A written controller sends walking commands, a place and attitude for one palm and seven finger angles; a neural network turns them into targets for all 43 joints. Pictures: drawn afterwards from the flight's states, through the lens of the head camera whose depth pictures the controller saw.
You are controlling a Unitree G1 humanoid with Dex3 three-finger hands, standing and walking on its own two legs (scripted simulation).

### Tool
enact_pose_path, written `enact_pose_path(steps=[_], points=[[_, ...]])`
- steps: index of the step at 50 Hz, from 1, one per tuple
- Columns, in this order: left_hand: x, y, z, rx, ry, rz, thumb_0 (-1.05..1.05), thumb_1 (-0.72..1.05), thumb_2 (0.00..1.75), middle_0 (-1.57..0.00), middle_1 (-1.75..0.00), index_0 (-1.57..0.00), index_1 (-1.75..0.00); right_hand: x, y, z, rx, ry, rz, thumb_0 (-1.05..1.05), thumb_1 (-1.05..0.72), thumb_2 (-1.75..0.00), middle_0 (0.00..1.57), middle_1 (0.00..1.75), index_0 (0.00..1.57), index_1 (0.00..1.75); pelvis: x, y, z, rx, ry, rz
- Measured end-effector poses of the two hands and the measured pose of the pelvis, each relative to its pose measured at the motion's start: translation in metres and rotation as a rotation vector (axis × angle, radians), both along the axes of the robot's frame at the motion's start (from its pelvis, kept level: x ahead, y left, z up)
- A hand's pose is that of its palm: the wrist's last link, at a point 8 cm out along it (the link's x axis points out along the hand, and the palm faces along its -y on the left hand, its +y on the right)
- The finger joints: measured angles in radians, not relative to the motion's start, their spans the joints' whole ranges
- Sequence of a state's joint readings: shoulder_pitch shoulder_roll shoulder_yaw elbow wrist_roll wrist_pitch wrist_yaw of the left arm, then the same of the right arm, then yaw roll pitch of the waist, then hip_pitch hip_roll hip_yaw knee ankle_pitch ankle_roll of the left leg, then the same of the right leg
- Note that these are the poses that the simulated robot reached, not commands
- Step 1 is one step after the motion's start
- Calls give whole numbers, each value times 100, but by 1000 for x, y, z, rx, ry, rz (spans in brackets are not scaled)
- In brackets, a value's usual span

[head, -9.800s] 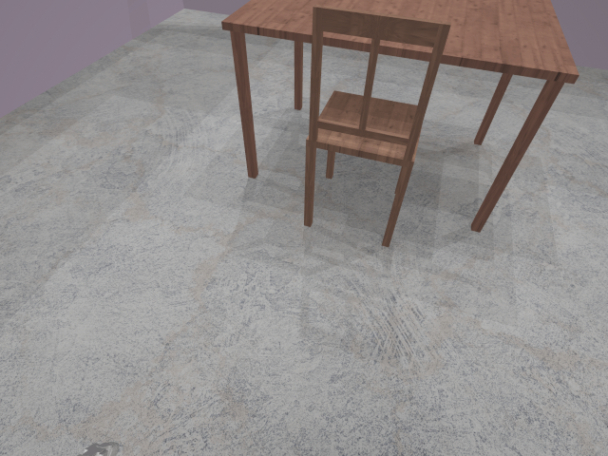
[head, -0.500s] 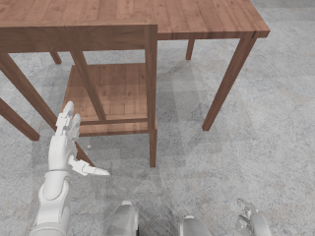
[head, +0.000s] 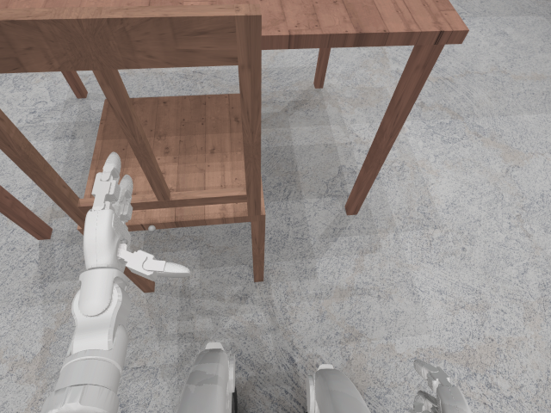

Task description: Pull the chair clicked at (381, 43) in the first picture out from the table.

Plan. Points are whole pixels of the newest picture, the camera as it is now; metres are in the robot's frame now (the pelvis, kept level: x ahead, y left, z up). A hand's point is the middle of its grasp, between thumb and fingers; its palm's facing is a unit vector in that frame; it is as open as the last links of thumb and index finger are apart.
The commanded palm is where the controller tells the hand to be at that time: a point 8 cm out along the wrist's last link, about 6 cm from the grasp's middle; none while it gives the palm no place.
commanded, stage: aim the fingers beside a spindle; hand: left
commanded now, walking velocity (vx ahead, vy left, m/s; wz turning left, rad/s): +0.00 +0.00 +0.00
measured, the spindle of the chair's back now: (140, 146) +0.49 +0.22 +0.05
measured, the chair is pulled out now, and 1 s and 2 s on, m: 0.00 0.00 0.00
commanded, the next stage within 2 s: push the fingers through the gap in 0.56 s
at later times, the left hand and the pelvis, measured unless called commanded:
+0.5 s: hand (151, 227) +0.37 +0.19 +0.03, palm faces +0.14 -0.99 -0.03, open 16.9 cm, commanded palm +0.34 +0.23 +0.03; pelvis +0.00 +0.00 +0.00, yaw +0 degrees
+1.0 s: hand (153, 209) +0.39 +0.19 +0.03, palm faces +0.13 -0.99 -0.03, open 17.0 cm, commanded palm +0.37 +0.23 +0.03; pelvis +0.00 +0.00 +0.00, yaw +0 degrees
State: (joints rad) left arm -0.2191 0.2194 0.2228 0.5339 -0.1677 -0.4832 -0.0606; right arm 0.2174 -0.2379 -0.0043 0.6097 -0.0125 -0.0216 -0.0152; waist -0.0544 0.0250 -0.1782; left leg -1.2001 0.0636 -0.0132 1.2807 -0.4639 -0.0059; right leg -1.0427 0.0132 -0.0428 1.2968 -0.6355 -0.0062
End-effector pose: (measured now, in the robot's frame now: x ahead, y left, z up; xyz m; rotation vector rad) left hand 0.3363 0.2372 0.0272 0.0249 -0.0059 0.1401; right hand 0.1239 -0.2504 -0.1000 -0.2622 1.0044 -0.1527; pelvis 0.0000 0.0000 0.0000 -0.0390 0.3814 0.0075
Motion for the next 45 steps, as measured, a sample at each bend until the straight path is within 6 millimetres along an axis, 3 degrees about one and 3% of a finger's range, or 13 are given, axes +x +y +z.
enact_pose_path(steps=[10,24,36,45], points=[[-1,-1,0,-2,11,-17,-2,-50,30,-6,-8,-6,-8,-7,-1,-2,5,30,-16,1,-91,-90,20,30,20,30,0,1,1,-2,2,0],[3,1,-1,3,0,3,-2,-50,30,-6,-8,-6,-8,0,0,0,3,11,-6,1,-91,-90,20,30,20,30,-1,0,0,-3,2,1],[-5,0,-1,-2,0,-10,-2,-50,30,-6,-8,-6,-8,3,1,1,1,15,-2,1,-91,-90,20,30,20,30,1,2,1,-5,0,3],[17,3,0,4,-13,1,-2,-50,30,-6,-8,-6,-8,0,2,-3,-9,21,0,1,-91,-90,20,30,20,30,-1,3,-3,-10,9,6]])
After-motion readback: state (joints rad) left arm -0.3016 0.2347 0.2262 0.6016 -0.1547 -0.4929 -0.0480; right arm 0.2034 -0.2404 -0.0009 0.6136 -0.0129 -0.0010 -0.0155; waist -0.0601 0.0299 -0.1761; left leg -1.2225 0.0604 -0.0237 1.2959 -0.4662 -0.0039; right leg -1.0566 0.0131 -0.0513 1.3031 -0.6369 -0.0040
